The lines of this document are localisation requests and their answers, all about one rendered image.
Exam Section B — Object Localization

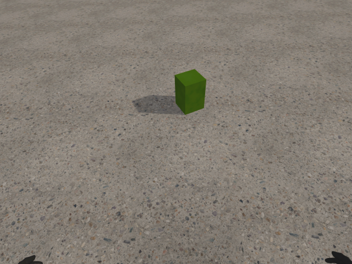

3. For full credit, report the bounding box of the robot right hand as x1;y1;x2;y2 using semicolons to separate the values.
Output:
325;251;352;264

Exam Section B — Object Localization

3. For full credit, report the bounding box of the carton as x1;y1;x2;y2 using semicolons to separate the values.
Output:
174;69;206;115

